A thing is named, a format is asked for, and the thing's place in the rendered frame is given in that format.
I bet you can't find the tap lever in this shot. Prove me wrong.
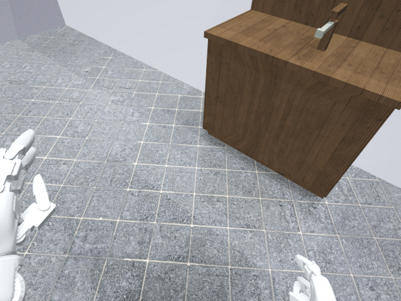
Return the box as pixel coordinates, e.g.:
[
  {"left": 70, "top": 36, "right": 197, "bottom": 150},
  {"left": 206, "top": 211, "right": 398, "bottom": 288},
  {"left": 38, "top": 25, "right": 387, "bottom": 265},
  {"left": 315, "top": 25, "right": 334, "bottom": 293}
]
[{"left": 314, "top": 21, "right": 334, "bottom": 39}]

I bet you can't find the robot right hand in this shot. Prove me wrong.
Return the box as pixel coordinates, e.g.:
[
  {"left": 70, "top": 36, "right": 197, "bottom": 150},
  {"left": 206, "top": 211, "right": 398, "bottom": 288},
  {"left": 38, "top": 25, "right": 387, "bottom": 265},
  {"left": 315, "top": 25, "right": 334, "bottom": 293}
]
[{"left": 289, "top": 255, "right": 336, "bottom": 301}]

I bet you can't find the robot left hand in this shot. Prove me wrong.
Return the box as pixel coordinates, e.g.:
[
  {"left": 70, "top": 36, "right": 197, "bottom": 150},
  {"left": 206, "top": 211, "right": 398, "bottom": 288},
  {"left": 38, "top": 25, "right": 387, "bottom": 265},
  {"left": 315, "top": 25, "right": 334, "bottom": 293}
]
[{"left": 0, "top": 129, "right": 56, "bottom": 256}]

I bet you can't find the robot left forearm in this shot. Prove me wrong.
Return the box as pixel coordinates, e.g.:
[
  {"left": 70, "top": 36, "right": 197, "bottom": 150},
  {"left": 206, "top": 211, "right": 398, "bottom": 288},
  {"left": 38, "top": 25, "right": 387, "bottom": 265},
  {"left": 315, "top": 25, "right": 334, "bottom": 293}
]
[{"left": 0, "top": 255, "right": 27, "bottom": 301}]

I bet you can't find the counter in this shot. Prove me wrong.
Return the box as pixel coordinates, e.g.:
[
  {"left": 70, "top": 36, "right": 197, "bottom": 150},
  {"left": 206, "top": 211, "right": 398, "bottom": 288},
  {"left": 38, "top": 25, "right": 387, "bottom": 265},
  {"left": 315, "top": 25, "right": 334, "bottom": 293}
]
[{"left": 203, "top": 0, "right": 401, "bottom": 199}]

